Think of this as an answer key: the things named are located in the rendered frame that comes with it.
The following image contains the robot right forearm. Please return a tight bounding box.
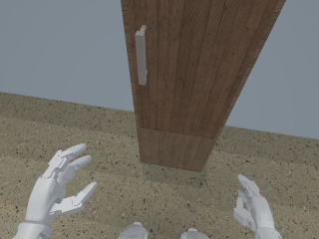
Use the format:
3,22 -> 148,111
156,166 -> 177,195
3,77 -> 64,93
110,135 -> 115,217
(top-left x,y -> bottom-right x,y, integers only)
254,227 -> 282,239

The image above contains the robot left forearm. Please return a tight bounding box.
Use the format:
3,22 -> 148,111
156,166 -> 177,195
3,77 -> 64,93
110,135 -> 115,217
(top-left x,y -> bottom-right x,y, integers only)
12,220 -> 53,239

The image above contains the left robot thigh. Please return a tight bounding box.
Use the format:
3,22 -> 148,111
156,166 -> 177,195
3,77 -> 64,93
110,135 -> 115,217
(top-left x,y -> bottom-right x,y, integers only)
117,224 -> 149,239

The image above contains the robot left hand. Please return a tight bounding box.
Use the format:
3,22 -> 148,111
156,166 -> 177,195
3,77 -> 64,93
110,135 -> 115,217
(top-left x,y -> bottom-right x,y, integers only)
25,143 -> 98,225

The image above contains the robot right shin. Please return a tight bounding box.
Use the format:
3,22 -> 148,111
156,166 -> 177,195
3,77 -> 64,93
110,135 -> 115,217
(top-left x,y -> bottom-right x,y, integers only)
187,228 -> 197,232

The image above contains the robot right hand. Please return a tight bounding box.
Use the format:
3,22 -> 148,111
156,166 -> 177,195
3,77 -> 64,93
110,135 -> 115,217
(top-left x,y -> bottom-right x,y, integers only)
233,174 -> 275,232

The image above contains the cupboard door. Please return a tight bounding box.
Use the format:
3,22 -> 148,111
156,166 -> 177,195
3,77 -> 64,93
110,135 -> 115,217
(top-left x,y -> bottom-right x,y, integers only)
127,0 -> 279,139

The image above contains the handle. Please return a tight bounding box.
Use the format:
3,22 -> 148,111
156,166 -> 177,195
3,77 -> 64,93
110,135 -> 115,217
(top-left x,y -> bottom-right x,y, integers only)
135,25 -> 148,86

